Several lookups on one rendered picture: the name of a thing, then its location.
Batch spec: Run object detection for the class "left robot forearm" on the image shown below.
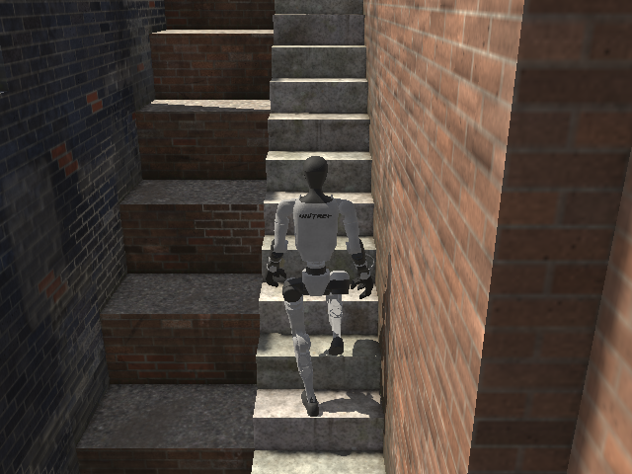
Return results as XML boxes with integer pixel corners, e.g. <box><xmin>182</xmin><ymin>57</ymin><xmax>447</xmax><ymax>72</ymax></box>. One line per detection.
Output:
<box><xmin>267</xmin><ymin>239</ymin><xmax>283</xmax><ymax>273</ymax></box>

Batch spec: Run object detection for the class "right robot forearm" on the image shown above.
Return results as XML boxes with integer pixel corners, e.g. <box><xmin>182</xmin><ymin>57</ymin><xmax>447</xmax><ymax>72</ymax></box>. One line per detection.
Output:
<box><xmin>352</xmin><ymin>239</ymin><xmax>370</xmax><ymax>279</ymax></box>

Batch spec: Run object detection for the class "robot left upper arm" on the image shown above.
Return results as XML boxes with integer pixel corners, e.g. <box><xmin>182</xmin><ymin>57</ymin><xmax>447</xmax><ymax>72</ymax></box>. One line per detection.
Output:
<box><xmin>273</xmin><ymin>198</ymin><xmax>295</xmax><ymax>253</ymax></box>

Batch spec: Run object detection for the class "right robot shin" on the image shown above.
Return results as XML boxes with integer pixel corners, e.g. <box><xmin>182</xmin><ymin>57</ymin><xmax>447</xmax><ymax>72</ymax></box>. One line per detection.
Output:
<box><xmin>328</xmin><ymin>294</ymin><xmax>343</xmax><ymax>339</ymax></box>

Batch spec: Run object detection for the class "humanoid robot head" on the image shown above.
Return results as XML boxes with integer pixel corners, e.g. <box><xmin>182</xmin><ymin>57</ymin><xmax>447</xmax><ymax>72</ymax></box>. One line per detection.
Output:
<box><xmin>299</xmin><ymin>156</ymin><xmax>333</xmax><ymax>203</ymax></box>

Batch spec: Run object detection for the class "robot right upper arm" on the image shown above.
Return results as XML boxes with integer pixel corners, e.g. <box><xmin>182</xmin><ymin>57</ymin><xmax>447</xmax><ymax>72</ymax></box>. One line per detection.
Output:
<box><xmin>336</xmin><ymin>198</ymin><xmax>361</xmax><ymax>254</ymax></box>

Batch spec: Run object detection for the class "robot left hand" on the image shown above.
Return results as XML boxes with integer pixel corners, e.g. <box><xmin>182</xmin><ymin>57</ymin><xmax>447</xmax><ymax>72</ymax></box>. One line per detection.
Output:
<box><xmin>265</xmin><ymin>266</ymin><xmax>286</xmax><ymax>287</ymax></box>

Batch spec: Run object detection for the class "robot right hand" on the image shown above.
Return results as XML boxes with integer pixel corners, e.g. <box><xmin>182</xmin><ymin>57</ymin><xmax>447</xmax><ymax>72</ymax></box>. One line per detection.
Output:
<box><xmin>351</xmin><ymin>276</ymin><xmax>373</xmax><ymax>299</ymax></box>

